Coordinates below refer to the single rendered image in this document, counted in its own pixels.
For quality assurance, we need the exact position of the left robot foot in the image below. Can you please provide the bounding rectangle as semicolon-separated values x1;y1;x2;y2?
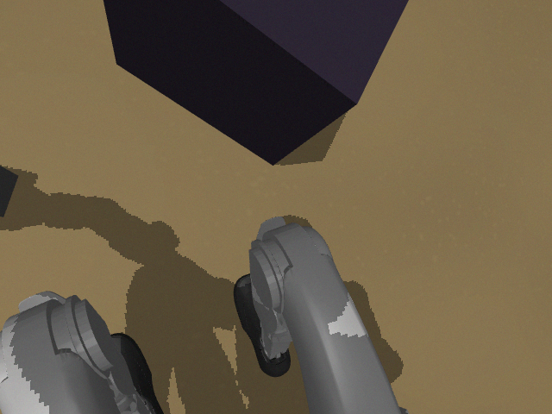
111;333;164;414

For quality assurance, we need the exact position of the right robot foot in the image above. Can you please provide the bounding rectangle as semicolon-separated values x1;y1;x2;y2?
234;274;291;377

